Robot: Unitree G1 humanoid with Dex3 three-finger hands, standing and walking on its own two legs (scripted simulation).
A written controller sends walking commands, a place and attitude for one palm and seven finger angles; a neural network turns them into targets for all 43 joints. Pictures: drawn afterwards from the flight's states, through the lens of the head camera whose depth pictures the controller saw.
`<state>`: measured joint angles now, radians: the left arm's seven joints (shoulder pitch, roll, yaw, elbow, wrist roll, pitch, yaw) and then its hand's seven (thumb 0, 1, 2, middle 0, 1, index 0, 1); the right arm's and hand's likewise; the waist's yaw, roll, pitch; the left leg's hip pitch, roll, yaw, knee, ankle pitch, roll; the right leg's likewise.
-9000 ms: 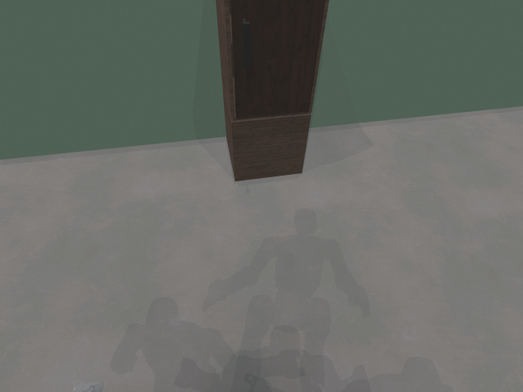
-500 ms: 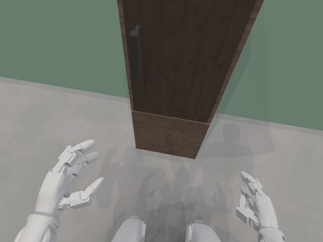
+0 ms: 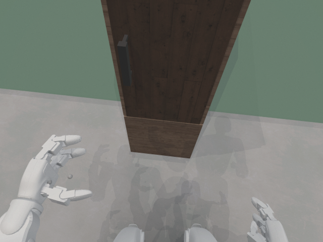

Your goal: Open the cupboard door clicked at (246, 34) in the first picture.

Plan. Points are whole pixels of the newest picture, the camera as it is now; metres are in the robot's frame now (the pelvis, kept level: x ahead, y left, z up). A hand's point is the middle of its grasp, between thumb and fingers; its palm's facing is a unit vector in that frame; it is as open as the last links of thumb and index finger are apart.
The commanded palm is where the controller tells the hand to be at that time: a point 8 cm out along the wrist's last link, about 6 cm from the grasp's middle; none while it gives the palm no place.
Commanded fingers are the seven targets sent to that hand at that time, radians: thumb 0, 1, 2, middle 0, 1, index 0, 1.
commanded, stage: raise the hand with hooked fingers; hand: left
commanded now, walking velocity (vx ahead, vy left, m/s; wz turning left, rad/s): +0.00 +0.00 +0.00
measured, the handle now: (126, 61) +0.62 +0.14 +0.06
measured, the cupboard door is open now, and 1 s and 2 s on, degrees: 0 0 0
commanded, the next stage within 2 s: move the hooked fingers beside the handle in 1.04 s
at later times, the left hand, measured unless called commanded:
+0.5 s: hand (51, 149) +0.30 +0.26 +0.08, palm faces -0.03 -1.00 -0.06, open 14.0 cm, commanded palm +0.27 +0.31 +0.08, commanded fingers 0.00 -0.50 0.30 -0.30 -1.20 -0.30 -1.20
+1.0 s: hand (50, 147) +0.30 +0.26 +0.08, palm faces -0.04 -1.00 -0.04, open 14.0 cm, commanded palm +0.27 +0.31 +0.08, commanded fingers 0.00 -0.50 0.30 -0.30 -1.20 -0.30 -1.20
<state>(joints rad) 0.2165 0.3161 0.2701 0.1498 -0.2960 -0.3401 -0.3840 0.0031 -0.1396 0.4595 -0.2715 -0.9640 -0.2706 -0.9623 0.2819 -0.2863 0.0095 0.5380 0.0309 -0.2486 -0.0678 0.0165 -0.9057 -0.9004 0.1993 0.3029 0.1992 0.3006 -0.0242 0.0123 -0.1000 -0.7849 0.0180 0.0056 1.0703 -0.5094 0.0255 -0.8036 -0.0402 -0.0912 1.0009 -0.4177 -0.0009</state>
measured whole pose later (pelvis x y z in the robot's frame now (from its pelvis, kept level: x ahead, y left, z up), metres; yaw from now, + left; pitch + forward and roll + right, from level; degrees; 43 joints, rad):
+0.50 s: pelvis +0.02 -0.01 +0.02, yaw +0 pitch +12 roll -2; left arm -0.01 0.42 0.42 0.40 -0.36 -0.30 -0.55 -0.01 -0.50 0.31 -0.30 -1.19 -0.30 -1.19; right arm 0.27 -0.27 0.05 0.55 0.03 -0.22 -0.07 0.01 -0.90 -0.90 0.20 0.30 0.20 0.30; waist -0.01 0.03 -0.09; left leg -0.69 0.03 -0.01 0.98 -0.49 0.01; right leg -0.71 -0.03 -0.10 0.91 -0.41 -0.01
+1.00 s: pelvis +0.01 -0.01 +0.02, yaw +0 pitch +11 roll -2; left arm -0.04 0.42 0.44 0.47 -0.36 -0.33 -0.58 -0.01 -0.50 0.30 -0.30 -1.20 -0.30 -1.20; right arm 0.30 -0.28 0.05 0.54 0.03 -0.20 -0.07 0.01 -0.91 -0.90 0.20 0.30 0.20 0.30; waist -0.02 0.02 -0.08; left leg -0.67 0.03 0.01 0.95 -0.47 0.01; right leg -0.70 -0.02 -0.09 0.89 -0.38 -0.01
